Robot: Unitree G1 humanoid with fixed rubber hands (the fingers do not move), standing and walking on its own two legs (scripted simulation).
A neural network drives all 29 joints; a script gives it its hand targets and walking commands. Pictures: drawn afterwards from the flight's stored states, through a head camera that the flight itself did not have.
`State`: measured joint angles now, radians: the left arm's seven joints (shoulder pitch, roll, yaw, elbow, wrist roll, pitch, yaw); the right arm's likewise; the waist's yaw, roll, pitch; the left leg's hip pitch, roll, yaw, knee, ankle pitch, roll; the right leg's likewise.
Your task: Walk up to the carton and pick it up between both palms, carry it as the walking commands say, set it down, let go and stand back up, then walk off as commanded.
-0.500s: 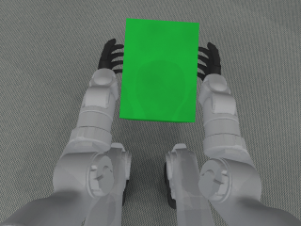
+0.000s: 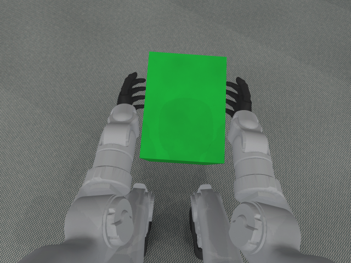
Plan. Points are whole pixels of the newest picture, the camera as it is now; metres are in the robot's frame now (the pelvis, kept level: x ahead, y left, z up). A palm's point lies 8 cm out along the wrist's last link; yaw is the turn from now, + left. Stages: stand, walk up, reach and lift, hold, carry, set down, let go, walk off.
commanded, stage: reach and lift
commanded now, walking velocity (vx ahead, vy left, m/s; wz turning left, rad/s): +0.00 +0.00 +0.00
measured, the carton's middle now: (182, 117) +0.46 -0.02 -0.12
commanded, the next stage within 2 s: none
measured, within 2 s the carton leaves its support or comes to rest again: neither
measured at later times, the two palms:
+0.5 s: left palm (119, 100) +0.44 +0.11 +0.03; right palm (255, 108) +0.42 -0.15 +0.03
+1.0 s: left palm (105, 93) +0.41 +0.11 +0.10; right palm (272, 102) +0.40 -0.14 +0.10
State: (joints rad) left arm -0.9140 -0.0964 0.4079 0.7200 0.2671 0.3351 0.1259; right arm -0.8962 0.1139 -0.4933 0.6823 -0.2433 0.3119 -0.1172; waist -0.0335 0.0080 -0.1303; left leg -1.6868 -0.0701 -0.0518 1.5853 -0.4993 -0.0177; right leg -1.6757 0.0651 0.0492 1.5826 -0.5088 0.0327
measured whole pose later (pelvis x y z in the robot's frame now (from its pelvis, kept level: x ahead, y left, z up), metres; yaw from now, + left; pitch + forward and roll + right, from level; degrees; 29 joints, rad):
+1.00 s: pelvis +0.04 +0.00 +0.14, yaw +0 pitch +20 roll +0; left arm -0.61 -0.18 0.38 0.65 0.31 0.27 0.10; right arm -0.59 0.20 -0.44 0.60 -0.28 0.25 -0.10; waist -0.03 0.00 -0.07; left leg -1.01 -0.06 -0.07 1.03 -0.38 -0.01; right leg -1.00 0.05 0.07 1.03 -0.38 0.02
